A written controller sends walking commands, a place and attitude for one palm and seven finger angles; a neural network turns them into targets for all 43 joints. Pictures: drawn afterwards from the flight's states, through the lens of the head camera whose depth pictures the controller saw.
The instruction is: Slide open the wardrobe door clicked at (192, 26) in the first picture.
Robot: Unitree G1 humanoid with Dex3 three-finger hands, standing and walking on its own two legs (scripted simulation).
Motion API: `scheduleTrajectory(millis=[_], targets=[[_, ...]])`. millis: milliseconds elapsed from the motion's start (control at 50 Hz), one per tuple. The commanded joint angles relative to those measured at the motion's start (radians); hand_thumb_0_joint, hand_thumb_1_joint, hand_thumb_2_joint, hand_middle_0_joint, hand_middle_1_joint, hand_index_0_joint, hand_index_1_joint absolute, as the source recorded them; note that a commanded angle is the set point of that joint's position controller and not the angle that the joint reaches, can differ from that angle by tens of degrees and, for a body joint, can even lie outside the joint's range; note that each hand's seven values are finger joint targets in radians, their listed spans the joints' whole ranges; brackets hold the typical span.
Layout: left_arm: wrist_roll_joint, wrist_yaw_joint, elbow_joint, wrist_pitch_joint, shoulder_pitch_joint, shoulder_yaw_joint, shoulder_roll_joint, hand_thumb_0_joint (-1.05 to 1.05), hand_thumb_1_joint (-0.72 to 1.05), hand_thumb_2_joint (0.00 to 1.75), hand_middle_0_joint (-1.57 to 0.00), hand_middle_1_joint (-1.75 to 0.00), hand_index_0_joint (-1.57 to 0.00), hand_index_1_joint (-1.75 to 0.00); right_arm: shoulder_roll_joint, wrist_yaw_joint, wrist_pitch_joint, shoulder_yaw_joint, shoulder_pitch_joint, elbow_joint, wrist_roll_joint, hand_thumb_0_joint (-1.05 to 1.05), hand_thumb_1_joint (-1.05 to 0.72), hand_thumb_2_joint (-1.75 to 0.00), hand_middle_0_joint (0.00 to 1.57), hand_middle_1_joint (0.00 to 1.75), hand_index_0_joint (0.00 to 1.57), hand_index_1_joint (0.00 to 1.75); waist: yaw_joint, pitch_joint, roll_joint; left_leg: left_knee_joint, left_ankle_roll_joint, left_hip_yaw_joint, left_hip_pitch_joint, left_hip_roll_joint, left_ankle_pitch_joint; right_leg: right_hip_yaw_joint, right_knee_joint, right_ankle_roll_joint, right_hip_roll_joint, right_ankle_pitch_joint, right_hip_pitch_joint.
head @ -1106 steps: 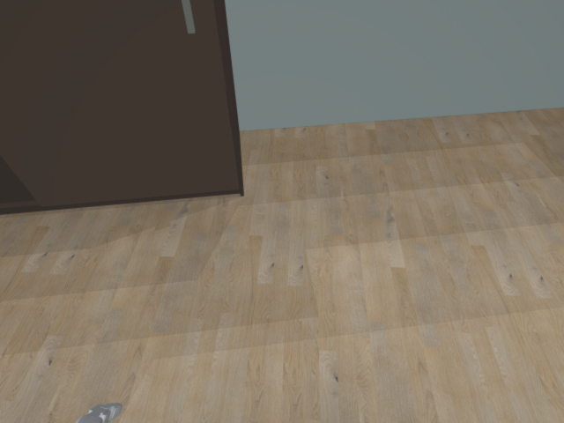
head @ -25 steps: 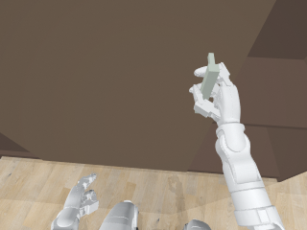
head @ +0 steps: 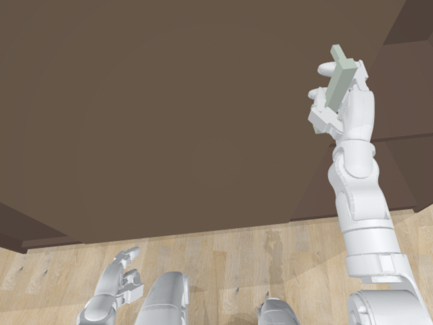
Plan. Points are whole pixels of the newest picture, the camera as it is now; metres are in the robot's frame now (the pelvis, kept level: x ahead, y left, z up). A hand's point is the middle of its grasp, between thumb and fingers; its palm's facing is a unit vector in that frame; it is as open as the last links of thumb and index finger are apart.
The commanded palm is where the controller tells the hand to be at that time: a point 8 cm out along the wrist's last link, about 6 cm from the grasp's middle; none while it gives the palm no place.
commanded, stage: stop walking and hold the door there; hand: right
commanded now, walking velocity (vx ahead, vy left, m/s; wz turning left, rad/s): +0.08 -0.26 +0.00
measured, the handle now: (328, 92) +0.46 -0.22 +0.12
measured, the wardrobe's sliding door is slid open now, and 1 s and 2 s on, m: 0.60 0.60 0.59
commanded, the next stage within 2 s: none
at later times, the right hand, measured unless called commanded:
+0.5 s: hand (318, 110) +0.42 -0.20 +0.12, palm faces +0.37 +0.89 -0.25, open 5.8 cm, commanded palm +0.38 -0.23 +0.10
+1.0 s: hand (318, 110) +0.42 -0.19 +0.12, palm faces +0.40 +0.88 -0.26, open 5.5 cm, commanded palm +0.38 -0.23 +0.10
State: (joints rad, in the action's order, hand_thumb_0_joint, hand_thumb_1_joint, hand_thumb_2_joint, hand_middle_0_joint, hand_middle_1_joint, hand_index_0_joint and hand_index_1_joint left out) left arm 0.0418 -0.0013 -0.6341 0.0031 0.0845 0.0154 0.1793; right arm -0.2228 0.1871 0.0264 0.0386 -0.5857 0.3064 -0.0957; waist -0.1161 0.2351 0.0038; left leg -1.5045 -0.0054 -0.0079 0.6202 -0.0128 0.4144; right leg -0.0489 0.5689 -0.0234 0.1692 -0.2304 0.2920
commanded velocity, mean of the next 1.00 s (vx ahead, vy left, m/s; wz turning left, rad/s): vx -0.02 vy -0.09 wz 0.00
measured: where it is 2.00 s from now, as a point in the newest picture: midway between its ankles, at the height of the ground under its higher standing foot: outside the picture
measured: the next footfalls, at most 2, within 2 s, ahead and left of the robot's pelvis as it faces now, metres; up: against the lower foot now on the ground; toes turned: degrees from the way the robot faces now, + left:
left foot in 0.20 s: +0.12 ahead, +0.28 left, +0.00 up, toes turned +6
right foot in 0.40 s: +0.11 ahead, -0.01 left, +0.00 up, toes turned +1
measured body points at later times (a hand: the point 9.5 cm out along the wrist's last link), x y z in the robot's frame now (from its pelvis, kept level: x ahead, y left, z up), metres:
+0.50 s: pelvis +0.02 +0.06 +0.00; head +0.04 +0.06 +0.45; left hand +0.10 +0.37 -0.10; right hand +0.39 -0.24 +0.13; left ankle +0.04 +0.24 -0.70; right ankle +0.07 -0.01 -0.74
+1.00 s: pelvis +0.00 +0.08 +0.00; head +0.00 +0.09 +0.45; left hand +0.05 +0.38 -0.10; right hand +0.39 -0.24 +0.14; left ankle -0.01 +0.20 -0.74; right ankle +0.07 -0.01 -0.74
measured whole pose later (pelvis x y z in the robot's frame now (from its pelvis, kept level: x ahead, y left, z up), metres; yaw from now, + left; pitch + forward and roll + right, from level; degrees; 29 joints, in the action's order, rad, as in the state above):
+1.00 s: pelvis +0.00 +0.08 +0.00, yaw +8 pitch -1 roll +1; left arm 0.05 -0.12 -0.75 -0.06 0.29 0.00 0.30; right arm -0.53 0.11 0.14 0.39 -0.47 0.88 -0.03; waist 0.03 0.00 -0.03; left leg -0.42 0.00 -0.06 0.18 0.00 0.22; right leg -0.12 0.43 0.02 0.05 -0.15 0.27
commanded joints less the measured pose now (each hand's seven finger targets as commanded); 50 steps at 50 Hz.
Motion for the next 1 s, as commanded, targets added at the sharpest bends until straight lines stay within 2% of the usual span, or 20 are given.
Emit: scheduleTrajectory(millis=[0,60,100,140,160,180,200,220,260,320,360,400,420,480,520,600,660,720,780,980], targets=[[-0.007,-0.041,0.126,0.021,0.051,0.061,0.195,0.0,0.9,0.9,-0.2,-0.3,-0.2,-0.3,-0.287,-0.075,0.084,0.157,-0.23,-0.137,0.065,0.0,-0.9,-0.9,0.45,1.4,0.45,1.4,0.118,-0.548,-0.312,0.146,-0.017,-0.049,0.119,-0.06,0.0,0.087,-0.11,0.214,0.214,0.418,-0.414],[-0.003,-0.055,0.146,-0.02,0.033,0.039,0.198,0.0,0.9,0.9,-0.2,-0.3,-0.2,-0.3,-0.299,-0.091,0.113,0.166,-0.246,-0.169,0.068,0.0,-0.9,-0.9,0.45,1.4,0.45,1.4,0.135,-0.488,-0.428,0.632,-0.018,-0.162,-0.209,-0.002,-0.024,-0.086,-0.121,0.137,0.119,0.294,-0.189],[0.011,-0.059,0.144,-0.052,0.032,0.027,0.194,0.0,0.9,0.9,-0.2,-0.3,-0.2,-0.3,-0.372,-0.087,0.128,0.233,-0.216,-0.124,0.076,0.0,-0.9,-0.9,0.45,1.4,0.45,1.4,0.115,-0.505,-0.331,0.901,-0.026,-0.172,-0.454,0.021,-0.212,-0.113,0.029,0.083,0.078,0.153,-0.115],[0.008,-0.067,0.111,-0.071,0.038,0.01,0.148,0.0,0.9,0.9,-0.2,-0.3,-0.2,-0.3,-0.503,-0.09,0.137,0.328,-0.209,-0.044,0.092,0.0,-0.9,-0.9,0.45,1.4,0.45,1.4,0.116,-0.492,0.015,1.118,-0.009,-0.023,-0.665,-0.078,-0.498,-0.085,0.286,0.037,-0.046,-0.06,0.039],[-0.001,-0.076,0.117,-0.074,-0.008,-0.006,0.138,0.0,0.9,0.9,-0.2,-0.3,-0.2,-0.3,-0.622,-0.085,0.136,0.403,-0.189,0.004,0.106,0.0,-0.9,-0.9,0.45,1.4,0.45,1.4,0.115,-0.479,0.138,1.12,0.068,0.232,-0.716,-0.245,-0.745,-0.067,0.436,0.016,-0.124,-0.263,0.189],[-0.003,-0.087,0.102,-0.09,-0.008,-0.009,0.133,0.0,0.9,0.9,-0.2,-0.3,-0.2,-0.3,-0.654,-0.087,0.133,0.457,-0.162,0.013,0.104,0.0,-0.9,-0.9,0.45,1.4,0.45,1.4,0.097,-0.44,0.089,1.145,0.093,0.277,-0.617,-0.303,-0.891,-0.022,0.547,0.015,-0.12,-0.313,0.181],[0.002,-0.094,0.094,-0.085,0.055,0.004,0.17,0.0,0.9,0.9,-0.2,-0.3,-0.2,-0.3,-0.683,-0.088,0.111,0.478,-0.154,0.033,0.097,0.0,-0.9,-0.9,0.45,1.4,0.45,1.4,0.108,-0.471,0.301,1.197,0.138,0.438,-0.54,-0.365,-0.651,0.038,0.589,-0.006,-0.135,-0.347,0.183],[-0.003,-0.094,0.11,-0.084,0.018,0.025,0.193,0.0,0.9,0.9,-0.2,-0.3,-0.2,-0.3,-0.569,-0.089,0.111,0.389,-0.225,-0.062,0.07,0.0,-0.9,-0.9,0.45,1.4,0.45,1.4,0.09,-0.462,0.488,1.206,0.142,0.467,-0.551,-0.369,-0.524,0.111,0.641,-0.005,-0.145,-0.286,0.191],[-0.005,-0.099,0.064,-0.097,0.011,0.033,0.212,0.0,0.9,0.9,-0.2,-0.3,-0.2,-0.3,-0.589,-0.077,0.113,0.459,-0.164,0.017,0.059,0.0,-0.9,-0.9,0.45,1.4,0.45,1.4,0.106,-0.461,0.406,1.123,0.144,0.261,-0.517,-0.361,-0.556,0.113,0.483,0.015,-0.118,-0.297,0.125],[-0.004,-0.111,0.043,-0.091,0.034,0.049,0.231,0.0,0.9,0.9,-0.2,-0.3,-0.2,-0.3,-0.582,-0.075,0.128,0.478,-0.076,0.073,0.09,0.0,-0.9,-0.9,0.45,1.4,0.45,1.4,0.118,-0.47,0.288,1.092,0.09,0.175,-0.495,-0.331,-0.677,0.082,0.106,0.028,-0.125,-0.223,-0.016],[-0.005,-0.121,0.03,-0.085,0.041,0.057,0.248,0.0,0.9,0.9,-0.2,-0.3,-0.2,-0.3,-0.529,-0.069,0.135,0.416,-0.079,0.031,0.09,0.0,-0.9,-0.9,0.45,1.4,0.45,1.4,0.133,-0.45,-0.013,0.994,0.056,0.117,-0.43,-0.249,-0.524,0.038,-0.193,0.011,-0.122,0.094,-0.159],[0.003,-0.109,0.068,-0.086,0.074,0.069,0.254,0.0,0.9,0.9,-0.2,-0.3,-0.2,-0.3,-0.411,-0.078,0.154,0.304,-0.096,-0.051,0.093,0.0,-0.9,-0.9,0.45,1.4,0.45,1.4,0.107,-0.47,-0.295,0.749,0.003,-0.025,-0.309,-0.063,-0.012,0.252,-0.309,0.075,0.1,0.332,-0.205],[-0.008,-0.106,0.076,-0.096,0.054,0.05,0.211,0.0,0.9,0.9,-0.2,-0.3,-0.2,-0.3,-0.377,-0.076,0.155,0.271,-0.078,-0.037,0.099,0.0,-0.9,-0.9,0.45,1.4,0.45,1.4,0.134,-0.444,-0.368,0.543,-0.002,-0.013,-0.265,-0.033,0.095,0.314,-0.367,0.087,0.141,0.302,-0.168],[-0.002,-0.11,0.043,-0.101,0.101,0.056,0.237,0.0,0.9,0.9,-0.2,-0.3,-0.2,-0.3,-0.469,-0.057,0.153,0.327,-0.089,-0.01,0.095,0.0,-0.9,-0.9,0.45,1.4,0.45,1.4,0.126,-0.426,-0.168,0.579,-0.012,-0.011,-0.241,-0.051,0.041,0.205,-0.263,0.161,0.103,0.484,-0.236],[0.004,-0.111,0.045,-0.111,0.118,0.043,0.238,0.0,0.9,0.9,-0.2,-0.3,-0.2,-0.3,-0.418,-0.065,0.131,0.272,-0.095,0.009,0.089,0.0,-0.9,-0.9,0.45,1.4,0.45,1.4,0.134,-0.425,-0.203,0.764,-0.015,-0.051,-0.287,-0.046,0.015,0.154,-0.257,0.145,0.085,0.425,-0.258],[-0.003,-0.118,0.04,-0.118,0.123,0.016,0.255,0.0,0.9,0.9,-0.2,-0.3,-0.2,-0.3,-0.525,-0.063,0.12,0.333,-0.102,0.094,0.086,0.0,-0.9,-0.9,0.45,1.4,0.45,1.4,0.124,-0.436,-0.212,1.138,-0.003,-0.055,-0.474,-0.044,-0.171,0.143,-0.244,0.097,0.068,0.194,-0.188],[-0.009,-0.126,0.033,-0.121,0.125,0.016,0.253,0.0,0.9,0.9,-0.2,-0.3,-0.2,-0.3,-0.608,-0.063,0.122,0.396,-0.077,0.183,0.094,0.0,-0.9,-0.9,0.45,1.4,0.45,1.4,0.148,-0.446,-0.13,1.171,0.032,0.042,-0.552,-0.123,-0.378,0.094,-0.197,0.038,0.001,0.062,-0.114],[0.008,-0.128,0.023,-0.122,0.132,0.03,0.254,0.0,0.9,0.9,-0.2,-0.3,-0.2,-0.3,-0.561,-0.062,0.119,0.371,-0.138,0.232,0.073,0.0,-0.9,-0.9,0.45,1.4,0.45,1.4,0.147,-0.435,0.003,1.165,0.038,0.069,-0.474,-0.117,-0.276,0.088,-0.194,0.035,-0.006,-0.002,-0.133],[0.004,-0.132,0.012,-0.11,0.132,0.026,0.261,0.0,0.9,0.9,-0.2,-0.3,-0.2,-0.3,-0.588,-0.057,0.122,0.377,-0.165,0.322,0.08,0.0,-0.9,-0.9,0.45,1.4,0.45,1.4,0.147,-0.385,-0.079,1.178,0.034,0.076,-0.404,-0.112,-0.151,0.104,-0.239,0.045,0.005,-0.079,-0.123],[0.012,-0.133,0.001,-0.1,0.151,0.034,0.271,0.0,0.9,0.9,-0.2,-0.3,-0.2,-0.3,-0.593,-0.065,0.147,0.374,-0.187,0.444,0.085,0.0,-0.9,-0.9,0.45,1.4,0.45,1.4,0.14,-0.376,-0.036,1.183,0.03,0.085,-0.389,-0.114,-0.204,0.098,-0.217,0.055,-0.002,0.005,-0.131]])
